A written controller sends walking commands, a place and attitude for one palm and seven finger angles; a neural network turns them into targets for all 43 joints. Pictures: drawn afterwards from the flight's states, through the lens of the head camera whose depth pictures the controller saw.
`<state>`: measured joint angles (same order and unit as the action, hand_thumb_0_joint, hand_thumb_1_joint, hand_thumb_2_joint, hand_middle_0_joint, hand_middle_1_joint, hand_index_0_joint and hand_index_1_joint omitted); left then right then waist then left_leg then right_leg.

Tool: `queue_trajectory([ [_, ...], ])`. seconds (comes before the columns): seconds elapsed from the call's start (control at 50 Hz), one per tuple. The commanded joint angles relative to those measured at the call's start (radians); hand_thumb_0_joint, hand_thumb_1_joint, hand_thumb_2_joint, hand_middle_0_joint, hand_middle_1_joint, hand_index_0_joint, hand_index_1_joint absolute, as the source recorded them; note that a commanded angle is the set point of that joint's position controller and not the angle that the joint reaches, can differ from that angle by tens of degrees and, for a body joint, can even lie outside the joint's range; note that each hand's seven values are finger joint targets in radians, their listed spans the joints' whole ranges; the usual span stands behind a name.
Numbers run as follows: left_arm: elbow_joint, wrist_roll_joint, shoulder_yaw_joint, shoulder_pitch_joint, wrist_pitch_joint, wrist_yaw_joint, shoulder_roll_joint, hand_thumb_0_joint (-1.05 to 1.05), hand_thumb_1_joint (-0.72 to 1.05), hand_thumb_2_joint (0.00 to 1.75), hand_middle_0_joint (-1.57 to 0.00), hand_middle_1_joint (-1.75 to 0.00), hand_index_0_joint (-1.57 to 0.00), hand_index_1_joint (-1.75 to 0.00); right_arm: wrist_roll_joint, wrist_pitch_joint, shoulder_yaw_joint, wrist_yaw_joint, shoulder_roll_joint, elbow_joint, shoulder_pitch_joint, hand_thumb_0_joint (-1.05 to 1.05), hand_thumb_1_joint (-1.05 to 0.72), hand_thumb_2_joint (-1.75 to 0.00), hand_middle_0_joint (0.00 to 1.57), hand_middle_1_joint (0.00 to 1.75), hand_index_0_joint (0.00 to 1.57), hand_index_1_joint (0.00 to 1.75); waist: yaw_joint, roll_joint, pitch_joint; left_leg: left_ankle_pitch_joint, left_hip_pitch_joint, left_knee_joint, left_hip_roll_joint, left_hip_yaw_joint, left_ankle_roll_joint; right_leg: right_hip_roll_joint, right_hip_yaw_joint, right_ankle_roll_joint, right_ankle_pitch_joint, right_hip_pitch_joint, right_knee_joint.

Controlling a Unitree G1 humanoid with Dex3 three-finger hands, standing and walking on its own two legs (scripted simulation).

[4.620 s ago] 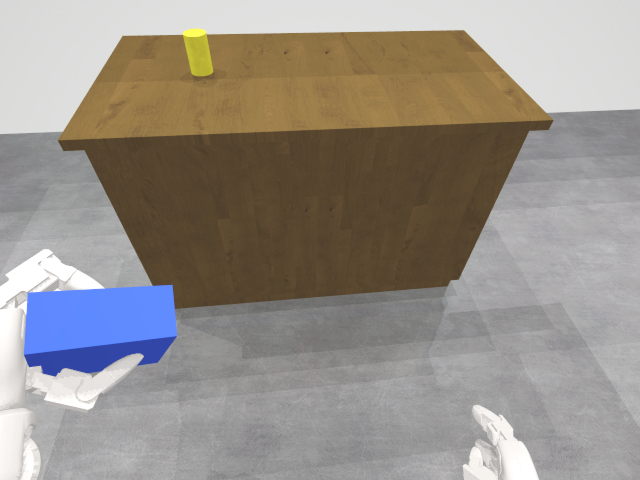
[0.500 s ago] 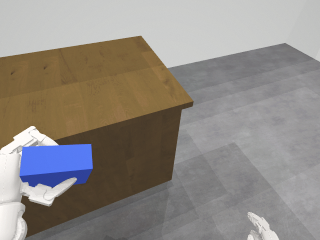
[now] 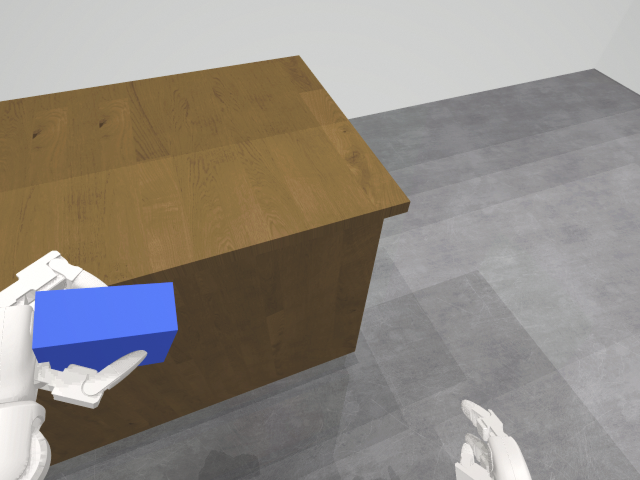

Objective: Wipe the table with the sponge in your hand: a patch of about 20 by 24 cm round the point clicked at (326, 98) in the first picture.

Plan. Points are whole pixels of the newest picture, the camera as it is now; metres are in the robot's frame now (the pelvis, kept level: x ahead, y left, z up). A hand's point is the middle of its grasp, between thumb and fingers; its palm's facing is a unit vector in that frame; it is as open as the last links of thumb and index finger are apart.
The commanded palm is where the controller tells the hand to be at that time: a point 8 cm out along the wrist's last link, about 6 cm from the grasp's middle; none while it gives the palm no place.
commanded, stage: look again from close up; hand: left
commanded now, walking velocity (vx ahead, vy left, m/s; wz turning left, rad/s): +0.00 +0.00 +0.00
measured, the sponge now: (128, 329) +0.23 +0.22 +0.12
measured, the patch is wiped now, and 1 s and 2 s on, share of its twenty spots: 0.00 0.00 0.00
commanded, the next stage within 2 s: shuffle to correct the standing spot in 0.08 s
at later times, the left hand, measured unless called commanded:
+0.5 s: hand (52, 281) +0.26 +0.30 +0.14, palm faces +0.39 -0.84 -0.37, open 9.3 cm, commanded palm +0.21 +0.33 +0.17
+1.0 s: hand (11, 230) +0.32 +0.37 +0.15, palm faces +0.42 -0.80 -0.44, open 9.3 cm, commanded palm +0.24 +0.40 +0.17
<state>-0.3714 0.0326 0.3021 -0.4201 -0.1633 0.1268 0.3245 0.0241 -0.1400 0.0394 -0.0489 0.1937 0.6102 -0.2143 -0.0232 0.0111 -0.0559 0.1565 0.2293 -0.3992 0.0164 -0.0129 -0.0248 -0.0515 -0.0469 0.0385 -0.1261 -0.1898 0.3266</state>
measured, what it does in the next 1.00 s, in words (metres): steps to the left: left foot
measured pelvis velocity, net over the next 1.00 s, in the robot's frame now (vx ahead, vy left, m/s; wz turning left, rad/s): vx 0.09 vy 0.12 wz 0.01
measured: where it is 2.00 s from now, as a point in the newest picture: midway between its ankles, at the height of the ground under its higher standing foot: outside the picture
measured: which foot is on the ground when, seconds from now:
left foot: down 0.00-0.68, up 0.70-0.86, down 0.88-1.00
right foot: down 0.00-0.88, up 0.90-1.00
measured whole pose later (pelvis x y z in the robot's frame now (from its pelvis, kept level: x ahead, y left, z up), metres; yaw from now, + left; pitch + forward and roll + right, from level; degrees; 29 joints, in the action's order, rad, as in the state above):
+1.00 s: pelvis +0.09 +0.12 -0.04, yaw +1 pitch -4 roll +2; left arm -0.53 0.04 0.41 -0.36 -0.19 0.14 0.42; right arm -0.01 -0.11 -0.03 -0.02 0.19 0.60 -0.14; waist -0.02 -0.04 -0.19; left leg 0.28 0.37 -0.72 0.00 0.02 0.01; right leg 0.06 0.01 -0.03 -0.55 -0.32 0.94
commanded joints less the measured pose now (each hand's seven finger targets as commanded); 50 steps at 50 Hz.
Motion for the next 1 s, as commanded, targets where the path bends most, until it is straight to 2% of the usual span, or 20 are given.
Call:
queue_trajectory([
  [0.0,-0.371,0.01,0.152,0.13,-0.096,0.027,0.221,0.0,0.1,1.3,-1.2,-1.6,-1.2,-1.6,0.006,-0.053,-0.053,-0.007,0.141,-0.174,0.118,0.0,-0.9,-0.9,0.2,0.3,0.2,0.3,0.002,0.107,0.168,0.017,-0.021,0.113,-0.041,-0.048,0.011,0.051,0.05,-0.041,-0.023,0.122,-0.034],
  [0.16,-0.287,0.034,0.168,-0.059,-0.078,0.02,0.182,0.0,0.1,1.3,-1.2,-1.6,-1.2,-1.6,0.003,-0.025,-0.067,0.003,0.151,-0.175,0.117,0.0,-0.9,-0.9,0.2,0.3,0.2,0.3,0.003,0.032,0.21,-0.301,-0.076,0.04,-0.044,-0.034,0.033,0.067,0.031,-0.038,0.213,0.143,0.003],
  [0.22,-0.28,0.038,0.165,-0.051,-0.081,0.017,0.185,0.0,0.1,1.3,-1.2,-1.6,-1.2,-1.6,0.001,-0.01,-0.078,0.005,0.161,-0.181,0.124,0.0,-0.9,-0.9,0.2,0.3,0.2,0.3,0.009,-0.003,0.209,-0.188,-0.045,0.009,-0.044,-0.029,0.014,0.096,0.043,-0.028,0.165,0.145,0.026],
  [0.36,-0.392,0.039,0.165,0.06,-0.099,0.03,0.23,0.0,0.1,1.3,-1.2,-1.6,-1.2,-1.6,-0.001,-0.003,-0.084,0.005,0.179,-0.199,0.146,0.0,-0.9,-0.9,0.2,0.3,0.2,0.3,0.019,0.053,0.162,-0.008,0.023,-0.05,-0.035,-0.071,-0.015,0.156,0.112,0.015,-0.009,0.094,0.087],
  [0.46,-0.384,0.038,0.175,0.058,-0.106,0.031,0.236,0.0,0.1,1.3,-1.2,-1.6,-1.2,-1.6,-0.009,-0.001,-0.085,0.007,0.184,-0.203,0.137,0.0,-0.9,-0.9,0.2,0.3,0.2,0.3,0.019,0.145,0.135,-0.186,-0.008,-0.013,-0.09,-0.16,-0.007,0.099,0.031,-0.011,0.012,0.018,0.265],
  [0.52,-0.385,0.035,0.17,0.036,-0.108,0.023,0.225,0.0,0.1,1.3,-1.2,-1.6,-1.2,-1.6,-0.006,-0.001,-0.091,0.018,0.176,-0.204,0.112,0.0,-0.9,-0.9,0.2,0.3,0.2,0.3,0.024,0.175,0.139,-0.417,-0.159,-0.008,-0.136,-0.197,-0.003,0.06,-0.03,-0.031,-0.231,-0.139,0.323],
  [0.58,-0.381,0.037,0.175,0.003,-0.104,0.02,0.216,0.0,0.1,1.3,-1.2,-1.6,-1.2,-1.6,-0.002,-0.004,-0.093,0.031,0.173,-0.21,0.112,0.0,-0.9,-0.9,0.2,0.3,0.2,0.3,0.022,0.168,0.153,-0.527,-0.16,-0.058,-0.125,-0.154,0.025,0.066,-0.059,-0.014,-0.232,-0.09,0.246],
  [0.62,-0.343,0.039,0.207,-0.061,-0.103,0.026,0.229,0.0,0.1,1.3,-1.2,-1.6,-1.2,-1.6,-0.005,0.009,-0.097,0.041,0.173,-0.218,0.142,0.0,-0.9,-0.9,0.2,0.3,0.2,0.3,-0.02,0.036,0.201,-0.46,0.134,-0.268,-0.077,-0.093,0.057,0.139,0.015,0.05,0.025,0.246,0.135],
  [0.64,-0.329,0.046,0.214,-0.098,-0.104,0.029,0.24,0.0,0.1,1.3,-1.2,-1.6,-1.2,-1.6,-0.026,0.015,-0.096,0.046,0.164,-0.223,0.139,0.0,-0.9,-0.9,0.2,0.3,0.2,0.3,-0.031,-0.208,0.25,-0.276,0.334,-0.563,-0.003,-0.033,0.061,0.318,0.272,0.151,0.144,0.402,0.131],
  [0.66,-0.309,0.059,0.202,-0.098,-0.117,0.03,0.218,0.0,0.1,1.3,-1.2,-1.6,-1.2,-1.6,-0.036,0.014,-0.113,0.051,0.175,-0.215,0.129,0.0,-0.9,-0.9,0.2,0.3,0.2,0.3,-0.015,-0.353,0.225,0.232,0.485,-0.781,0.03,-0.013,0.031,0.487,0.46,0.238,0.3,0.428,0.09],
  [0.7,-0.314,0.055,0.254,-0.131,-0.129,0.038,0.248,0.0,0.1,1.3,-1.2,-1.6,-1.2,-1.6,-0.032,0.027,-0.108,0.057,0.171,-0.185,0.121,0.0,-0.9,-0.9,0.2,0.3,0.2,0.3,-0.012,-0.191,0.115,0.384,0.552,-0.8,-0.093,-0.176,0.011,0.509,0.408,0.181,0.215,0.301,0.087],
  [0.72,-0.33,0.046,0.248,-0.118,-0.135,0.036,0.242,0.0,0.1,1.3,-1.2,-1.6,-1.2,-1.6,-0.028,0.035,-0.103,0.066,0.161,-0.174,0.128,0.0,-0.9,-0.9,0.2,0.3,0.2,0.3,-0.002,-0.128,0.093,0.385,0.519,-0.746,-0.125,-0.183,0.01,0.49,0.353,0.157,0.207,0.228,0.1],
  [0.76,-0.412,0.028,0.222,0.014,-0.152,0.034,0.245,0.0,0.1,1.3,-1.2,-1.6,-1.2,-1.6,-0.025,0.039,-0.094,0.06,0.14,-0.163,0.158,0.0,-0.9,-0.9,0.2,0.3,0.2,0.3,0.023,-0.02,0.094,0.274,0.278,-0.478,-0.126,-0.074,0.002,0.406,0.203,0.105,0.214,0.068,0.132],
  [0.82,-0.418,0.023,0.192,0.059,-0.125,0.027,0.231,0.0,0.1,1.3,-1.2,-1.6,-1.2,-1.6,-0.031,0.011,-0.102,0.032,0.122,-0.143,0.138,0.0,-0.9,-0.9,0.2,0.3,0.2,0.3,0.044,0.01,0.097,-0.007,-0.138,-0.196,0.004,0.118,0.026,0.212,-0.007,0.005,0.027,-0.133,0.253],
  [0.84,-0.446,0.024,0.183,0.082,-0.118,0.025,0.228,0.0,0.1,1.3,-1.2,-1.6,-1.2,-1.6,-0.035,0.001,-0.117,0.021,0.145,-0.156,0.137,0.0,-0.9,-0.9,0.2,0.3,0.2,0.3,0.045,0.111,0.112,-0.014,-0.199,-0.144,-0.041,0.013,-0.009,0.157,-0.026,-0.026,-0.04,-0.188,0.409],
  [0.86,-0.469,0.026,0.182,0.089,-0.114,0.027,0.228,0.0,0.1,1.3,-1.2,-1.6,-1.2,-1.6,-0.035,-0.006,-0.126,0.009,0.172,-0.173,0.131,0.0,-0.9,-0.9,0.2,0.3,0.2,0.3,0.049,0.292,0.113,-0.047,-0.218,-0.028,-0.195,-0.227,-0.093,0.072,-0.055,-0.074,-0.319,-0.293,0.631],
  [0.88,-0.494,0.015,0.194,0.124,-0.124,0.03,0.242,0.0,0.1,1.3,-1.2,-1.6,-1.2,-1.6,-0.031,-0.018,-0.124,0.012,0.165,-0.189,0.12,0.0,-0.9,-0.9,0.2,0.3,0.2,0.3,0.042,0.329,0.127,-0.012,-0.145,0.058,-0.254,-0.347,-0.166,0.032,-0.001,-0.069,-0.479,-0.292,0.786],
  [0.9,-0.441,0.009,0.218,0.128,-0.124,0.032,0.267,0.0,0.1,1.3,-1.2,-1.6,-1.2,-1.6,-0.034,-0.03,-0.117,0.015,0.148,-0.183,0.125,0.0,-0.9,-0.9,0.2,0.3,0.2,0.3,0.035,0.249,0.095,-0.009,-0.082,0.065,-0.242,-0.311,-0.186,0.045,0.006,-0.064,-0.476,-0.287,0.792],
  [0.92,-0.427,0.02,0.246,0.123,-0.117,0.035,0.286,0.0,0.1,1.3,-1.2,-1.6,-1.2,-1.6,-0.028,-0.038,-0.105,0.02,0.141,-0.172,0.135,0.0,-0.9,-0.9,0.2,0.3,0.2,0.3,0.022,0.245,0.101,-0.024,-0.04,0.051,-0.244,-0.316,-0.199,0.083,0.011,-0.069,-0.477,-0.257,0.739],
  [0.98,-0.463,0.021,0.264,0.067,-0.113,0.038,0.28,0.0,0.1,1.3,-1.2,-1.6,-1.2,-1.6,-0.044,-0.055,-0.095,0.032,0.127,-0.171,0.156,0.0,-0.9,-0.9,0.2,0.3,0.2,0.3,0.007,0.246,0.17,-0.018,0.028,-0.072,-0.164,-0.115,-0.128,0.072,-0.033,-0.064,-0.326,-0.028,0.38],
])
